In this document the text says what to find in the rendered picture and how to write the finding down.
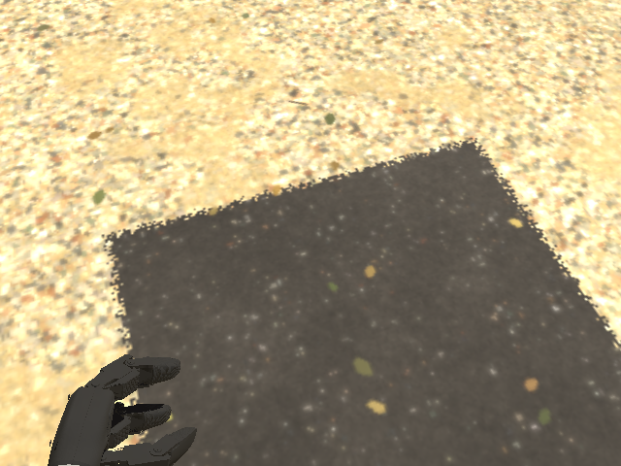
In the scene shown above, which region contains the robot left hand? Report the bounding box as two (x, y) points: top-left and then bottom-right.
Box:
(48, 354), (197, 466)

